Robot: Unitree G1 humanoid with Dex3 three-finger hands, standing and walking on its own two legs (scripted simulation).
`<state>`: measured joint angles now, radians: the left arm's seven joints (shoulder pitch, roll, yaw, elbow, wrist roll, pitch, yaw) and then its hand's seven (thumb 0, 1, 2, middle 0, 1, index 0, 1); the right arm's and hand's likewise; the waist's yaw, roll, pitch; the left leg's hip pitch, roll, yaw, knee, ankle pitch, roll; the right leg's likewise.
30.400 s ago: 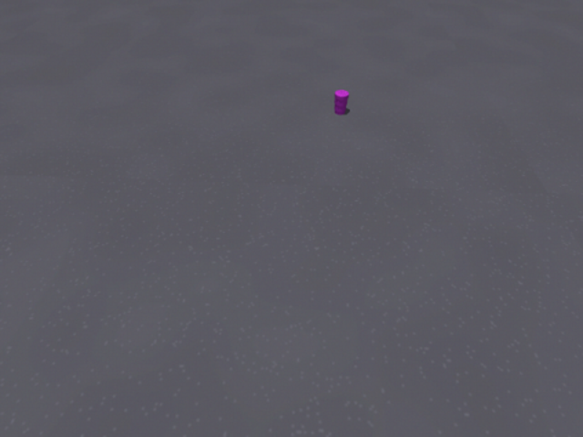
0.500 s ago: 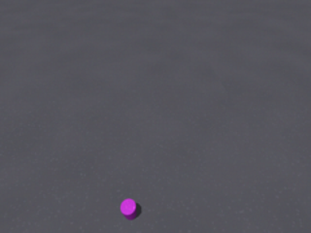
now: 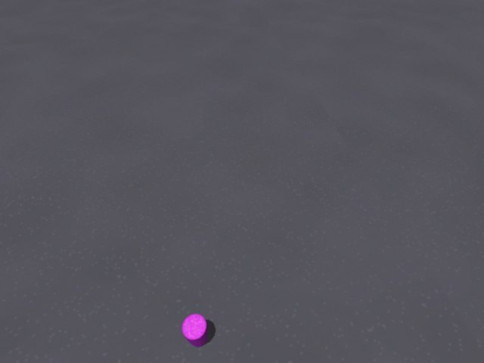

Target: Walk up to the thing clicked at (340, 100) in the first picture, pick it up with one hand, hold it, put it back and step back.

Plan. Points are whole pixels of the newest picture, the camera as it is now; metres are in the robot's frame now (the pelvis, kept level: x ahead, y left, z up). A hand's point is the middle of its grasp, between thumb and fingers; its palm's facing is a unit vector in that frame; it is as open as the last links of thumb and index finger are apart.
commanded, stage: stand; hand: left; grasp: from the side
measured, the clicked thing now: (196, 332) +0.38 +0.20 -0.71
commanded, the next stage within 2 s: step back in 0.80 s
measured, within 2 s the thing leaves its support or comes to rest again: neither
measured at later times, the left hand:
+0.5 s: hand out of the picture +0.08 +0.25 -0.16, palm faces -0.01 -0.94 -0.34, open 7.4 cm
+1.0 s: hand out of the picture +0.10 +0.27 -0.16, palm faces +0.00 -0.93 -0.38, open 7.4 cm
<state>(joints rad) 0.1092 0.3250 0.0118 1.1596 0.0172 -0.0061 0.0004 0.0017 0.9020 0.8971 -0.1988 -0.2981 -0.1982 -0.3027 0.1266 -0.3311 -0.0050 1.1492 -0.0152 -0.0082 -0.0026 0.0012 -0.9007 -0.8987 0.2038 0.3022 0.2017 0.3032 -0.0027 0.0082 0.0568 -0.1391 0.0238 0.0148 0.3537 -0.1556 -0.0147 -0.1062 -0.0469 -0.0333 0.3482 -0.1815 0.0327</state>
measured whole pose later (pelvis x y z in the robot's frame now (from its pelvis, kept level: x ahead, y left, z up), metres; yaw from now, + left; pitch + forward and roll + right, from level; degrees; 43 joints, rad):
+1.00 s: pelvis +0.00 +0.00 -0.01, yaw +0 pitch -1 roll +0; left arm 0.06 0.38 0.06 1.02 -0.01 0.03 0.00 0.00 0.90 0.90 -0.20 -0.30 -0.20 -0.30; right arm 0.05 -0.38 -0.05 1.04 0.01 0.04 0.01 0.00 -0.90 -0.90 0.20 0.30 0.20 0.30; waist -0.02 0.01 0.14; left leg -0.29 0.03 0.00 0.55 -0.24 -0.01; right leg -0.25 -0.04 -0.04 0.54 -0.27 0.02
